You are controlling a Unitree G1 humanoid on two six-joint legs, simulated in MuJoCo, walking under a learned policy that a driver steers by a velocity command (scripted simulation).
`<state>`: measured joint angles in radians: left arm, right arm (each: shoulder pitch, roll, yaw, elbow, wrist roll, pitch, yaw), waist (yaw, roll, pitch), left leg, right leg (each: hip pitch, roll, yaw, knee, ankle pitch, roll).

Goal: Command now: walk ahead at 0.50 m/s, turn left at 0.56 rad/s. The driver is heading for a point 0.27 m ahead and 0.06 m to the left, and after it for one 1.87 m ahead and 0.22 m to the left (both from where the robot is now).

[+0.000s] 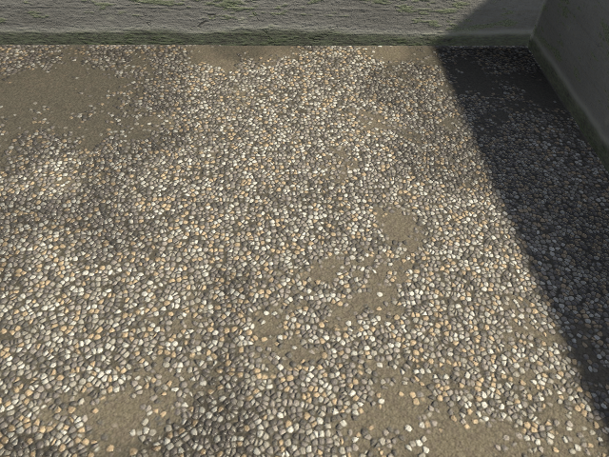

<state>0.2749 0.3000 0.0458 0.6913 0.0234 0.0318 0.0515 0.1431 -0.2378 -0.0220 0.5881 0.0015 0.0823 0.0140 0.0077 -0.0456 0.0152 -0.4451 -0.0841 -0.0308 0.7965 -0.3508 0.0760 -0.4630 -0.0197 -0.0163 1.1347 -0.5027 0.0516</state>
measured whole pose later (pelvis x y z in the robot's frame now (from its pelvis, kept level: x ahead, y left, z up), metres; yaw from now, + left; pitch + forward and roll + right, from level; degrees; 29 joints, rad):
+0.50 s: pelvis +0.00 +0.00 +0.02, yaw +18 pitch -2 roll -1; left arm 0.15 0.22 -0.02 0.59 0.02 0.04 0.00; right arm 0.05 -0.29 -0.03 0.57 0.00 0.08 0.01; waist 0.02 0.00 0.02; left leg -0.39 -0.04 -0.09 0.73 -0.31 0.00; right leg -0.29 -0.01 -0.10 0.59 -0.27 -0.02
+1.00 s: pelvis +0.04 +0.05 +0.02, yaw +30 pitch -2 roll -1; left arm 0.23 0.22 -0.02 0.62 -0.01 0.03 0.00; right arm 0.00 -0.22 0.01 0.57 -0.01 0.08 0.00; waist 0.03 -0.01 -0.01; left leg -0.32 -0.08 -0.07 0.64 -0.28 0.05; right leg -0.20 -0.01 -0.06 0.62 -0.39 -0.01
